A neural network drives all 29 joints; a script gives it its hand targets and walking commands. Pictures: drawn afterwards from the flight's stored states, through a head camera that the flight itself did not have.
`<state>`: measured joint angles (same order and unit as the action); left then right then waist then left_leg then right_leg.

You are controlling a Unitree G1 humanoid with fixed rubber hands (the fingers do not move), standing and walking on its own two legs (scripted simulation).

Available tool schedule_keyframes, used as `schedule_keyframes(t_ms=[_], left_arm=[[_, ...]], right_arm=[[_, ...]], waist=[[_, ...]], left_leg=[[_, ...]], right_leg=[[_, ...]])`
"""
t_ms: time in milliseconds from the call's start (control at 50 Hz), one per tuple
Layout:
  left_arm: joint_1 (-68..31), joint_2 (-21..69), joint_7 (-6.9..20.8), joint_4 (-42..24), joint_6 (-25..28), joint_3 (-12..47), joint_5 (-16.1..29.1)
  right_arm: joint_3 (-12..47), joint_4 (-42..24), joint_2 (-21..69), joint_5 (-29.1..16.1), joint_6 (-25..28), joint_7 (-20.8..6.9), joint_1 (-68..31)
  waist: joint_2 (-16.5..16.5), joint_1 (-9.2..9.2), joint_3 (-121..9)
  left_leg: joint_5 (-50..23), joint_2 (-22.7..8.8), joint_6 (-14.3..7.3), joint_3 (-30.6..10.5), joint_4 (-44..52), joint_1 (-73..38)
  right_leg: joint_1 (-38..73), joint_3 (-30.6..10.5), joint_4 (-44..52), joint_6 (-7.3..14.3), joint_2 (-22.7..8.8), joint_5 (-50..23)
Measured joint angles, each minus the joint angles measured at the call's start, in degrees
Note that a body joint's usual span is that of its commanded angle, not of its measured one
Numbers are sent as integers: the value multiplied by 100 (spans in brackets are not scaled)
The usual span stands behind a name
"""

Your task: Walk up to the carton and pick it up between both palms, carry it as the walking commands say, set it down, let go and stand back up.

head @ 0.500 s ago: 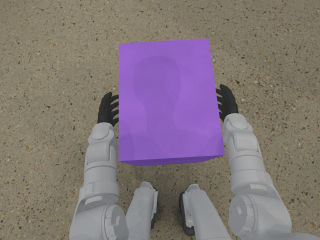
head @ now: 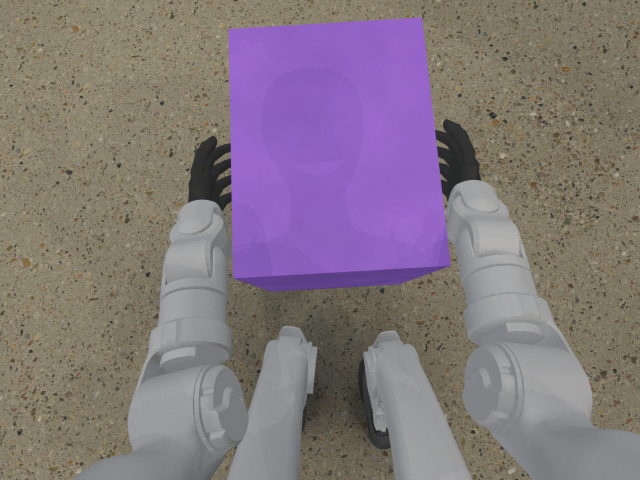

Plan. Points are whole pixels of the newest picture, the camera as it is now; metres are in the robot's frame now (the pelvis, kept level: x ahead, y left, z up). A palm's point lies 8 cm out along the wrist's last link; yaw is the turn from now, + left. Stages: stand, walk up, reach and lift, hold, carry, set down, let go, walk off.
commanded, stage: set down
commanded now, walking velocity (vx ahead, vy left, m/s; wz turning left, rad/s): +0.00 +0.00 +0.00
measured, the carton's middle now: (331, 182) +0.48 +0.02 -0.14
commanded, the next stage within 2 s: none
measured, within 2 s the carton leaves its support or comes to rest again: neither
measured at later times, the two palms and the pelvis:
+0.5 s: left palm (226, 201) +0.46 +0.18 -0.16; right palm (438, 185) +0.48 -0.14 -0.16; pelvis -0.02 +0.00 -0.07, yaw +0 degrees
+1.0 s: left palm (239, 203) +0.49 +0.18 -0.25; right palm (421, 188) +0.51 -0.13 -0.25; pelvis -0.03 +0.00 -0.14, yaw -1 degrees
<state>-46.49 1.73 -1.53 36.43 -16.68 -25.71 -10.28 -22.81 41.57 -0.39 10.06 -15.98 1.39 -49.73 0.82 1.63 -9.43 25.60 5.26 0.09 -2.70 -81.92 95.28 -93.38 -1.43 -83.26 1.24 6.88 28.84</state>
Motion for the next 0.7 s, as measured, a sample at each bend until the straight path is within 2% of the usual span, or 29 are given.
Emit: schedule_keyframes(t_ms=[700], left_arm=[[-1598, -529, -127, 384, -117, -131, 236]], right_arm=[[74, 444, -549, -192, -156, 174, -1692]], waist=[[-22, 35, 651]], left_leg=[[269, 144, 106, 32, -1878, 2152]], right_leg=[[-2158, 86, -1909, -81, 162, 298]])
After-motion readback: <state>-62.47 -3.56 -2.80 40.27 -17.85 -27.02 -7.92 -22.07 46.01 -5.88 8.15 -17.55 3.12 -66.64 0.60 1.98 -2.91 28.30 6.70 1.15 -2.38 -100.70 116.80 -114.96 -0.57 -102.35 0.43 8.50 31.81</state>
